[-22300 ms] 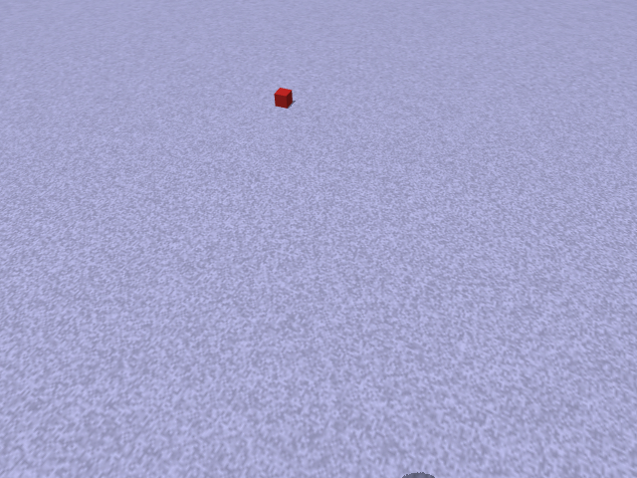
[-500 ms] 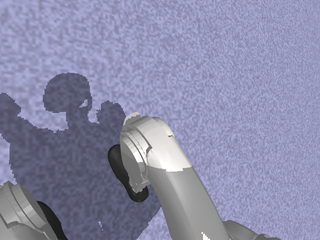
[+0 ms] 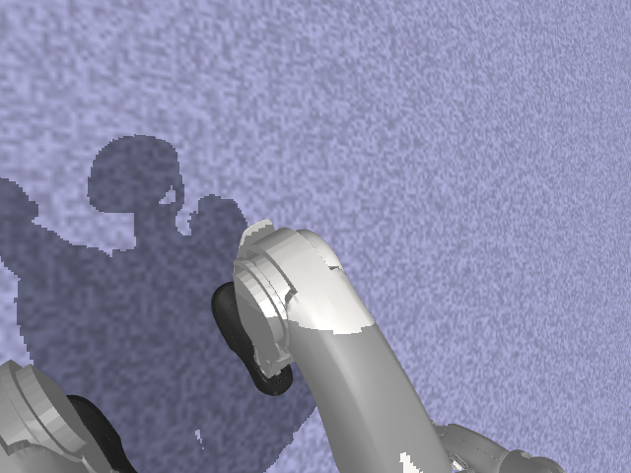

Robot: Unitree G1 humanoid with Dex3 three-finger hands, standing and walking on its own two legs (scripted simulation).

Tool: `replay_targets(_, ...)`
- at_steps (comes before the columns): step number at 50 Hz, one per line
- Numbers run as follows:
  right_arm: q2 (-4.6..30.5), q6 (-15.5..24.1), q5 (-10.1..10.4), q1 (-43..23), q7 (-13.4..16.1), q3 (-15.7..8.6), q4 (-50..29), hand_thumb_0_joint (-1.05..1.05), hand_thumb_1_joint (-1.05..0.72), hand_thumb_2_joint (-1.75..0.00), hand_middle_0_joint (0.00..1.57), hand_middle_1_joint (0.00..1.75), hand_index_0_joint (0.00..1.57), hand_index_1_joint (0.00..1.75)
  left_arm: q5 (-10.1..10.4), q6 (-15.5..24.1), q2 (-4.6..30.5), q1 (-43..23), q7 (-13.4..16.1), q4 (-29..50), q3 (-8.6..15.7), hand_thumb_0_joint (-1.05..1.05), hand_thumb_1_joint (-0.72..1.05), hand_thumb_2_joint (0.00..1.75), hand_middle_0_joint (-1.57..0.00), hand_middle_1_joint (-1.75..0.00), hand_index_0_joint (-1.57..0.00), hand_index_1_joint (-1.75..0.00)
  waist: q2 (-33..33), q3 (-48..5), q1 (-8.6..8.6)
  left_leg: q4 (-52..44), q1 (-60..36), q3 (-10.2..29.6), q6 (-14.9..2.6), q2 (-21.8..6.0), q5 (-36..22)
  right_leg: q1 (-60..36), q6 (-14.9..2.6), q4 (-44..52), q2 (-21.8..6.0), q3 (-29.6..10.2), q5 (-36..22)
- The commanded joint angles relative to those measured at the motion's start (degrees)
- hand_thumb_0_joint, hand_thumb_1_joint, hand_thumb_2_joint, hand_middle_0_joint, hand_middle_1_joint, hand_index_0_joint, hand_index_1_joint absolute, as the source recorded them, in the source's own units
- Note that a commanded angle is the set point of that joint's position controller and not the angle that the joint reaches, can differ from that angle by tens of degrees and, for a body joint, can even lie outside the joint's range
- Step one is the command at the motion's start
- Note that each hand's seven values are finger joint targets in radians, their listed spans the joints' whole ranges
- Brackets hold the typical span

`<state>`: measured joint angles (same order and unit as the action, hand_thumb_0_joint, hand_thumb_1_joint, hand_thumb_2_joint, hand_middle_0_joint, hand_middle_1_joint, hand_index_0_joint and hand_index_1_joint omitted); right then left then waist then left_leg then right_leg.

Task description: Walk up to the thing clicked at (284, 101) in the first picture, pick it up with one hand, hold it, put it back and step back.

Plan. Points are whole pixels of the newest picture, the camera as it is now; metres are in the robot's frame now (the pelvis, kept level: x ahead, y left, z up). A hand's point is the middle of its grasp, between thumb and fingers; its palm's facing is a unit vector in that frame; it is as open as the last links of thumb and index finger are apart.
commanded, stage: settle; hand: left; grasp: from above
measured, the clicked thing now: out of the picture +0.47 +0.33 -0.28
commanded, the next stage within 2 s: lift in 0.86 s
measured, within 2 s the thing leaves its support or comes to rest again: leaves its support in 0.34 s
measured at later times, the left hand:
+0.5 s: hand out of the picture +0.47 +0.34 -0.21, palm faces +0.07 -0.45 -0.89, open 10.6 cm
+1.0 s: hand out of the picture +0.45 +0.34 -0.13, palm faces +0.02 -0.45 -0.89, open 10.6 cm
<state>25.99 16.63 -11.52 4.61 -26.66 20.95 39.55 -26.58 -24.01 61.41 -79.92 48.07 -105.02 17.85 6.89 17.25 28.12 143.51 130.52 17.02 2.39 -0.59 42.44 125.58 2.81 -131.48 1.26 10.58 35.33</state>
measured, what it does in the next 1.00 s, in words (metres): stands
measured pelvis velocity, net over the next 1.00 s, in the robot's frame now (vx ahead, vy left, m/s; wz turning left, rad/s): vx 0.00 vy -0.01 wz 0.07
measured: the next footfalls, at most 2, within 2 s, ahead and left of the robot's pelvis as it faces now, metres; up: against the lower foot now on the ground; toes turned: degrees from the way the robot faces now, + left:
none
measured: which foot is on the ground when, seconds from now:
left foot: down 0.00-1.00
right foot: down 0.00-1.00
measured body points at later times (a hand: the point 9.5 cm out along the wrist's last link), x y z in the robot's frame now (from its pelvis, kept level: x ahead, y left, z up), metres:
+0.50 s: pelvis +0.00 +0.00 +0.02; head +0.30 +0.10 +0.33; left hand +0.47 +0.36 -0.15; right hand -0.01 -0.25 -0.03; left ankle +0.06 +0.13 -0.29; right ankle +0.13 -0.12 -0.29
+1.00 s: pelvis +0.00 -0.01 +0.03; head +0.27 +0.07 +0.38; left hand +0.45 +0.36 -0.08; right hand +0.00 -0.26 -0.06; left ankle +0.06 +0.13 -0.29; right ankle +0.13 -0.12 -0.29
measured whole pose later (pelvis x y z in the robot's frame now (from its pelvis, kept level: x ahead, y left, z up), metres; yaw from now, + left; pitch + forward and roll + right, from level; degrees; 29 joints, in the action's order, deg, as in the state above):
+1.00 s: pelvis +0.00 -0.01 +0.03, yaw +4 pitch +33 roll -9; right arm 19.3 14.6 -8.3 9.2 -23.2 9.2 49.7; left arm -33.0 -31.2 48.1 -77.5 40.8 -97.5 20.7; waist -0.3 4.2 21.0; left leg 135.2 128.9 11.1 2.3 -1.5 40.5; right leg 126.5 1.4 -127.4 0.5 6.3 35.0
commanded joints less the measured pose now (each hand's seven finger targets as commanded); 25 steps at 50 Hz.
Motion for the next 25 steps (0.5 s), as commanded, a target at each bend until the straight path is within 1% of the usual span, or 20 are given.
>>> replay_targets(1,19.47,0.03,-0.02,14.99,0.19,-4.19,4.04,0.00,-0.91,-0.90,0.20,0.30,0.20,0.30,-2.71,0.16,7.27,-11.38,0.78,3.76,-1.88,0.00,0.52,0.78,-0.92,-0.67,-0.91,-0.69,-26.63,-38.90,5.69,-14.51,-21.89,-5.32,-2.79,-1.79,-11.40,-27.13,-1.71,12.53,2.50,5.85,-15.53)
replay_targets(2,19.54,0.04,0.11,14.83,0.24,-4.25,3.84,0.00,-0.91,-0.90,0.20,0.30,0.20,0.30,-3.05,0.13,7.17,-11.56,0.84,4.36,-2.06,0.00,0.55,0.78,-0.95,-0.65,-0.93,-0.67,-27.74,-39.20,5.51,-14.75,-23.26,-5.00,-2.55,-1.94,-12.29,-26.81,-1.90,12.17,2.24,5.85,-16.21)
replay_targets(4,19.55,0.20,0.24,14.74,0.41,-4.48,4.03,0.00,-0.91,-0.90,0.20,0.30,0.20,0.30,-3.89,0.17,7.54,-11.72,0.62,4.47,-2.05,0.00,0.57,0.83,-0.98,-0.65,-0.95,-0.68,-28.66,-38.35,5.39,-15.55,-23.62,-4.40,-2.53,-2.12,-10.87,-25.62,-2.10,12.31,2.17,6.02,-15.24)
replay_targets(5,19.35,0.10,0.28,15.06,0.30,-4.64,3.53,0.00,-0.90,-0.90,0.20,0.30,0.20,0.30,-4.42,0.03,7.56,-11.55,0.71,4.85,-2.03,0.00,0.58,0.80,-0.98,-0.65,-0.96,-0.68,-29.06,-38.78,5.45,-15.85,-24.14,-4.30,-2.49,-2.16,-11.04,-25.59,-2.31,12.19,2.23,6.07,-15.25)
replay_targets(6,19.16,0.05,0.40,14.76,0.27,-4.63,3.62,0.00,-0.90,-0.90,0.20,0.30,0.20,0.30,-4.26,-0.06,7.61,-12.20,0.46,6.18,-2.22,0.00,0.58,0.81,-0.98,-0.65,-0.96,-0.68,-29.83,-38.08,5.08,-16.15,-24.71,-4.33,-2.37,-2.13,-10.83,-24.81,-2.32,12.16,1.81,5.98,-14.85)
replay_targets(7,19.35,0.04,0.34,14.80,0.42,-4.91,3.85,0.00,-0.91,-0.90,0.20,0.30,0.20,0.30,-4.37,-0.18,7.91,-11.83,0.60,5.80,-2.02,0.00,0.58,0.80,-0.98,-0.66,-0.96,-0.68,-29.64,-38.89,5.05,-16.17,-24.30,-4.59,-2.45,-2.34,-10.16,-26.03,-2.26,12.49,2.30,5.95,-14.47)
replay_targets(8,18.83,-0.12,0.36,15.50,0.38,-5.01,3.75,0.00,-0.91,-0.90,0.20,0.30,0.20,0.30,-4.66,-0.14,8.16,-12.45,0.80,6.94,-1.62,0.00,0.58,0.80,-0.97,-0.65,-0.95,-0.68,-30.21,-39.96,4.50,-16.38,-25.05,-4.89,-2.29,-2.35,-11.53,-26.89,-2.31,12.42,2.36,5.81,-15.56)
replay_targets(9,18.35,-0.08,0.54,14.99,0.37,-4.95,3.85,0.00,-0.90,-0.90,0.20,0.30,0.20,0.30,-4.66,-0.33,8.14,-13.33,0.84,8.16,-1.34,0.00,0.57,0.78,-0.97,-0.63,-0.95,-0.66,-31.38,-39.55,4.26,-16.74,-26.44,-4.41,-2.10,-2.39,-11.67,-24.65,-2.47,12.37,1.82,5.92,-15.34)
replay_targets(12,18.50,-0.19,0.68,15.83,0.31,-5.82,3.61,0.00,-0.91,-0.90,0.20,0.30,0.20,0.30,-4.52,-0.70,8.23,-13.43,1.26,9.32,-0.39,0.00,0.56,0.79,-0.97,-0.63,-0.95,-0.66,-32.99,-41.88,3.22,-17.49,-27.81,-4.77,-1.83,-2.84,-12.76,-26.37,-2.52,12.63,2.07,5.66,-16.34)
replay_targets(13,18.08,-0.06,0.64,15.39,0.31,-5.86,4.28,0.00,-0.91,-0.90,0.20,0.30,0.20,0.30,-4.58,-0.90,8.67,-14.40,1.16,10.18,-0.13,0.00,0.57,0.81,-0.98,-0.64,-0.95,-0.67,-33.52,-41.92,3.01,-17.84,-28.17,-4.74,-1.77,-2.76,-12.43,-25.78,-2.48,12.51,1.74,5.55,-16.24)
replay_targets(14,18.00,-0.27,0.86,16.26,0.20,-6.02,3.69,0.00,-0.90,-0.90,0.20,0.30,0.20,0.30,-5.17,-1.19,8.95,-14.29,1.20,11.28,-0.14,0.00,0.58,0.83,-0.99,-0.63,-0.96,-0.67,-34.61,-43.23,2.79,-17.93,-29.04,-5.06,-1.77,-2.73,-13.47,-26.52,-2.55,13.01,1.92,5.40,-16.90)
replay_targets(16,17.57,-0.62,0.81,16.36,0.07,-6.50,3.67,0.00,-0.90,-0.90,0.20,0.30,0.20,0.30,-5.29,-1.81,8.71,-15.39,1.24,13.64,0.09,0.00,0.62,0.82,-1.02,-0.62,-0.99,-0.65,-35.66,-44.68,2.07,-18.21,-29.88,-5.49,-1.59,-2.74,-14.78,-26.88,-2.68,13.01,1.87,5.01,-17.67)
replay_targets(18,17.36,-0.63,1.04,16.28,0.00,-7.35,4.25,0.00,-0.90,-0.90,0.20,0.30,0.20,0.30,-5.50,-2.42,8.88,-16.64,1.43,14.79,1.08,0.00,0.63,0.82,-1.03,-0.60,-1.00,-0.64,-36.81,-45.69,1.59,-18.73,-31.01,-5.59,-1.41,-2.83,-14.73,-25.94,-2.62,13.12,1.53,4.85,-17.75)
replay_targets(19,16.95,-0.69,1.09,16.02,-0.03,-7.73,4.62,0.00,-0.91,-0.90,0.20,0.30,0.20,0.30,-5.56,-2.75,8.53,-16.55,1.24,16.02,0.97,0.00,0.64,0.83,-1.04,-0.60,-1.01,-0.64,-37.12,-45.52,1.16,-19.07,-31.25,-5.77,-1.38,-2.74,-14.48,-25.74,-2.62,13.10,1.39,4.76,-17.48)
replay_targets(20,16.57,-0.98,1.18,16.92,-0.13,-8.01,4.76,0.00,-0.90,-0.90,0.20,0.30,0.20,0.30,-5.50,-3.14,7.56,-16.19,0.90,16.42,0.85,0.00,0.65,0.84,-1.05,-0.61,-1.01,-0.65,-37.22,-46.41,1.28,-18.93,-31.28,-6.19,-1.34,-2.66,-15.30,-26.43,-2.60,13.33,1.64,4.58,-18.16)
replay_targets(21,16.23,-0.98,1.40,17.17,-0.06,-8.49,5.31,0.00,-0.90,-0.90,0.20,0.30,0.20,0.30,-5.85,-3.52,7.01,-16.43,0.62,16.90,0.90,0.00,0.65,0.87,-1.05,-0.61,-1.01,-0.66,-37.31,-47.48,0.77,-19.05,-31.82,-6.28,-1.24,-2.72,-15.44,-25.95,-2.66,13.48,1.71,4.51,-18.09)
replay_targets(22,16.21,-1.15,1.99,18.15,-0.31,-8.86,4.94,0.00,-0.90,-0.90,0.20,0.30,0.20,0.30,-6.28,-3.92,6.68,-15.63,0.53,17.01,1.01,0.00,0.66,0.83,-1.06,-0.59,-1.02,-0.64,-37.83,-49.14,0.25,-18.56,-32.20,-6.47,-1.30,-2.80,-16.80,-25.80,-2.80,14.05,1.84,4.29,-18.79)
replay_targets(23,16.01,-1.22,1.99,18.22,-0.40,-9.36,5.53,0.00,-0.90,-0.90,0.20,0.30,0.20,0.30,-6.13,-4.36,5.59,-15.16,0.33,15.47,1.07,0.00,0.69,0.83,-1.07,-0.61,-1.04,-0.65,-37.66,-49.37,0.15,-19.21,-31.60,-6.60,-1.21,-2.68,-16.81,-25.65,-2.82,13.84,1.85,4.20,-18.78)
replay_targets(24,15.27,-1.46,2.08,18.42,-0.42,-9.62,5.56,0.00,-0.90,-0.90,0.20,0.30,0.20,0.30,-6.09,-4.94,3.60,-14.45,-0.41,15.69,0.34,0.00,0.70,0.87,-1.09,-0.61,-1.05,-0.66,-36.93,-48.57,0.31,-19.59,-31.48,-6.43,-1.15,-2.49,-16.72,-24.39,-2.92,13.77,1.67,4.25,-18.49)
replay_targets(25,15.27,-1.62,2.43,18.70,-0.26,-10.29,6.21,0.00,-0.90,-0.90,0.20,0.30,0.20,0.30,-5.50,-5.27,2.00,-13.54,-1.04,14.91,-0.03,0.00,0.71,0.86,-1.10,-0.62,-1.06,-0.66,-36.21,-48.46,-0.29,-19.57,-30.48,-6.82,-1.21,-2.55,-16.26,-24.31,-2.85,13.89,2.00,4.15,-18.01)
